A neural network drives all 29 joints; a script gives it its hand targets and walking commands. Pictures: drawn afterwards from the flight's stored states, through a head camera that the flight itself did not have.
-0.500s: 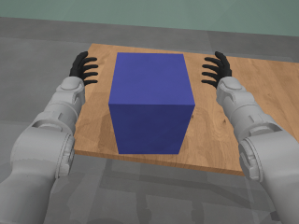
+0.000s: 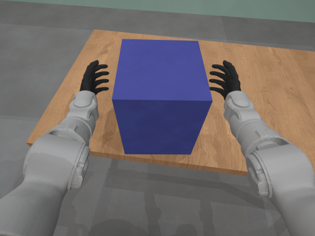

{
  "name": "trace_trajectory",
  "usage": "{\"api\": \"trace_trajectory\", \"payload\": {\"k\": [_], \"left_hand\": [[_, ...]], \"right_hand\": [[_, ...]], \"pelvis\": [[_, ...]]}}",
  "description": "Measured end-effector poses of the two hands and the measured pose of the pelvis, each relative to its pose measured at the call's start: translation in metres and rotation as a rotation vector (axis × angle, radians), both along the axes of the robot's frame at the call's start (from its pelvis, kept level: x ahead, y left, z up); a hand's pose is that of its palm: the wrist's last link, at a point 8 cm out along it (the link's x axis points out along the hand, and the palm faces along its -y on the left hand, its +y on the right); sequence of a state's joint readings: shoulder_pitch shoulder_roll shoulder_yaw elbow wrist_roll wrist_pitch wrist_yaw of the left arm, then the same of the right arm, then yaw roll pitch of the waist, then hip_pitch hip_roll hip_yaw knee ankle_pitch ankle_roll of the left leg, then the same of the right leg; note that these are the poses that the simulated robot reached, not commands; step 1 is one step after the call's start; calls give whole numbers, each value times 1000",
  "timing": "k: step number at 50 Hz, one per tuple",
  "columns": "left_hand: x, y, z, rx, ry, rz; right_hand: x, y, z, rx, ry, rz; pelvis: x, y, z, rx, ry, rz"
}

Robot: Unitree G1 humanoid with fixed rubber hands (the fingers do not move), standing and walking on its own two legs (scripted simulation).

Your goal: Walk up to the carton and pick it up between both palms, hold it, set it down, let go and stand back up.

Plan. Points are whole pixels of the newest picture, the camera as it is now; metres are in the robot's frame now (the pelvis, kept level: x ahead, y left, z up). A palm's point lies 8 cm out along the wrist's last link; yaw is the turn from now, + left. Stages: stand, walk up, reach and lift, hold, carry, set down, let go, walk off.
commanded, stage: reach and lift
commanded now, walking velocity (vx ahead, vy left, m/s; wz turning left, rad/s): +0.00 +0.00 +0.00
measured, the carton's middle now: (159, 101) +0.48 -0.01 +0.05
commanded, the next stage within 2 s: none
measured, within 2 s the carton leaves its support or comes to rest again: neither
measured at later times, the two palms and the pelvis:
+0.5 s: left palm (102, 90) +0.47 +0.14 +0.10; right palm (216, 94) +0.45 -0.16 +0.10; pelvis +0.00 +0.00 +0.01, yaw +0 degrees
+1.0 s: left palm (101, 94) +0.46 +0.14 +0.10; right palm (216, 102) +0.43 -0.15 +0.09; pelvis +0.03 +0.01 +0.02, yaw +0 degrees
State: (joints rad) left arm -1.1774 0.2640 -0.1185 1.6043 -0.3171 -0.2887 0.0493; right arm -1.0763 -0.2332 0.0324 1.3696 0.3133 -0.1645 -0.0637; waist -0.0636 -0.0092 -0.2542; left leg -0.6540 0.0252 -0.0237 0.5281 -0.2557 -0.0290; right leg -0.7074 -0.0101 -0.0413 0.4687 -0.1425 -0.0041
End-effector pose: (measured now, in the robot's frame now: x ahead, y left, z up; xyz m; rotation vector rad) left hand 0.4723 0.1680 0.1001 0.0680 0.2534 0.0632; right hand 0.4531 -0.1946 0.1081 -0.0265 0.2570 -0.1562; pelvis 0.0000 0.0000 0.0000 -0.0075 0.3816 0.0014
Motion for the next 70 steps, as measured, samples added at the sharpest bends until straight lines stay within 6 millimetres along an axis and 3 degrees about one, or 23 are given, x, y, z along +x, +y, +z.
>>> {"api": "trace_trajectory", "payload": {"k": [11,18,27,35,48,70], "left_hand": [[3,-13,1,-6,-24,-28],[2,-32,0,-37,-33,-46],[0,-33,1,-48,-41,-55],[-10,-33,-2,-56,-32,-27],[-10,-32,-2,-57,-21,-30],[-18,-26,-1,-40,-7,-19]], "right_hand": [[3,14,-7,9,-7,6],[2,34,-7,27,-5,15],[-6,38,-8,7,-45,-27],[-23,40,-16,1,-91,-53],[-24,41,-14,-44,-89,-45],[-27,47,-14,-31,-94,-31]], "pelvis": [[2,1,-1,-6,8,4],[0,2,0,-3,3,4],[1,6,11,-2,-73,0],[14,12,19,-6,-184,-2],[31,13,20,-15,-257,-6],[28,14,21,-10,-271,8]]}}
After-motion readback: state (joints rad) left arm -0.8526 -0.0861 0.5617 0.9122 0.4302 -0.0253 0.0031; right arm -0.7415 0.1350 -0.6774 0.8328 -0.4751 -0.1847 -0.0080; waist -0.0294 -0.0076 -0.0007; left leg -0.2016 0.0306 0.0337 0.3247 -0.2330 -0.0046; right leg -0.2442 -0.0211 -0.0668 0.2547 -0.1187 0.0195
